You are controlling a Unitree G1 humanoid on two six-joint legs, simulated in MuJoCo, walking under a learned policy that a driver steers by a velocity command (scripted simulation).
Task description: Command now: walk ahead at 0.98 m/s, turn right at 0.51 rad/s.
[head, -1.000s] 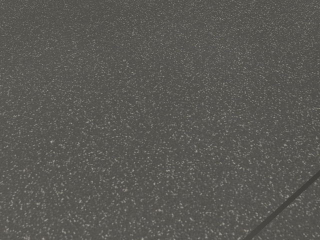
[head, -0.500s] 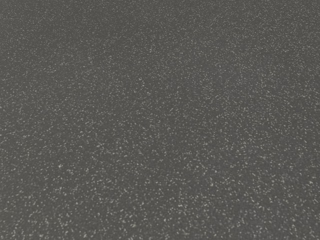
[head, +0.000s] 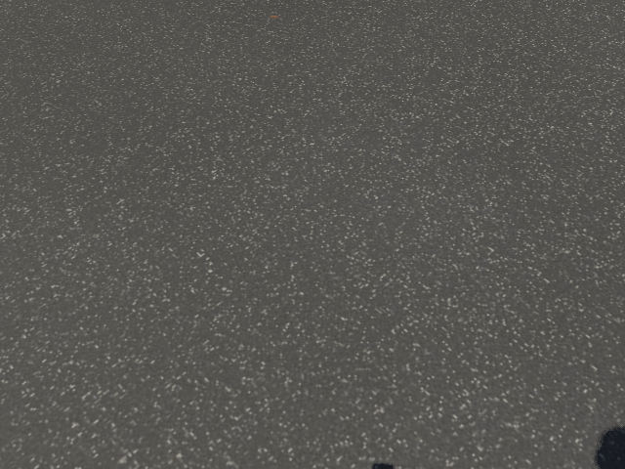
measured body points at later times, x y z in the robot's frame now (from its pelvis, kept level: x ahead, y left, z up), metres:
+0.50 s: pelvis +0.47 -0.03 +0.00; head +0.51 -0.05 +0.45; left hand +0.52 +0.25 -0.12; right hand +0.68 -0.31 -0.05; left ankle +0.75 +0.07 -0.68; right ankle +0.30 -0.03 -0.73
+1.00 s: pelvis +0.88 -0.22 -0.02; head +0.90 -0.25 +0.43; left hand +1.23 -0.25 -0.04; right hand +0.63 -0.35 -0.14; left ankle +0.77 +0.02 -0.71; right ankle +0.93 -0.38 -0.74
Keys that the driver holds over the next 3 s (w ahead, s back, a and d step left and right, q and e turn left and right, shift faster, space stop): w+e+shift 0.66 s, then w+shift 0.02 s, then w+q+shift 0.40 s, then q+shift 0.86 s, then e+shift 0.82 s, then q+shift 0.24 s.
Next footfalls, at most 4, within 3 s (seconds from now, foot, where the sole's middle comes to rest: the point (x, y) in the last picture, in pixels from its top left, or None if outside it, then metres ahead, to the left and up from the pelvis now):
0.14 right None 0.34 -0.04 -0.77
0.58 left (306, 340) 0.80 0.01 -0.77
1.00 right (463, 278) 0.96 -0.40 -0.77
1.38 left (428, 172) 1.36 -0.38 -0.77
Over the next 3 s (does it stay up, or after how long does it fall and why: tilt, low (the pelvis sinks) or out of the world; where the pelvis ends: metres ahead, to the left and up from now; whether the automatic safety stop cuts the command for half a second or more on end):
stays up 1.35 -0.53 0.00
